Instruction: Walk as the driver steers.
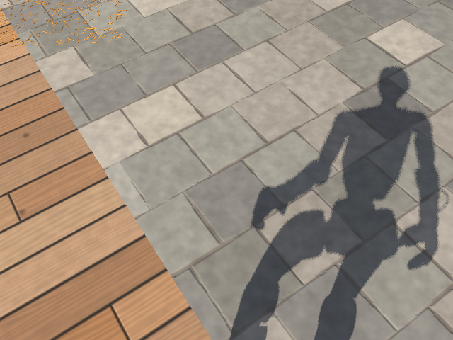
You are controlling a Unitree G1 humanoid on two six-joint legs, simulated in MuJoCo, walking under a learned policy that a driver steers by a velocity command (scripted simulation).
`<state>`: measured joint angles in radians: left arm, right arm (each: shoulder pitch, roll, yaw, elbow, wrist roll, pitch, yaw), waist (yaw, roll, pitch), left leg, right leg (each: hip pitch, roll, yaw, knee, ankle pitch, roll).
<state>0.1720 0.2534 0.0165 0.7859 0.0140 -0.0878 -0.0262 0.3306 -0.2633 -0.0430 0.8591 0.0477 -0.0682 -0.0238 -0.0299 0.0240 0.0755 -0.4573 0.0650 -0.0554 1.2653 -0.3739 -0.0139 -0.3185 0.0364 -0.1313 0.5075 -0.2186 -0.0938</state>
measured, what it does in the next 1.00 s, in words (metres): walks ahead, turning left: left foot, then right foot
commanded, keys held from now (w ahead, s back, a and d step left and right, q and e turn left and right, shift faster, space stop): q+shift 0.92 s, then shift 0.08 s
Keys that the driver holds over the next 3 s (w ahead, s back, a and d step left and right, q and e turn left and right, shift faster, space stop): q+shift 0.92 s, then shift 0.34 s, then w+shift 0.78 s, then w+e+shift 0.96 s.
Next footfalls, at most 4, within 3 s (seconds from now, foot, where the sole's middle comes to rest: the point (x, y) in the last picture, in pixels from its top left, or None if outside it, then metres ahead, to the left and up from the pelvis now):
0.28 left None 0.32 0.10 -0.77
0.72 right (268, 335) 0.44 -0.08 -0.77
1.14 left None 0.20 0.06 -0.77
1.60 right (239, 334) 0.44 0.01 -0.77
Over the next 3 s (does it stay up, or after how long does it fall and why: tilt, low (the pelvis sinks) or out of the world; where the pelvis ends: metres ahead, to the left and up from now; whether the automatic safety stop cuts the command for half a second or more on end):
stays up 0.99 0.93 -0.02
